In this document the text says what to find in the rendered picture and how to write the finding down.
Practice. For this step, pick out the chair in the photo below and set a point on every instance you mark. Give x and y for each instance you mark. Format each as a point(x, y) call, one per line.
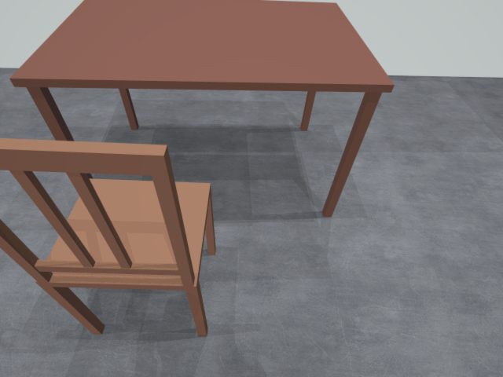
point(122, 234)

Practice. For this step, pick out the table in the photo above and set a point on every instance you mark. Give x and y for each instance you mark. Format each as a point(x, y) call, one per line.
point(208, 45)

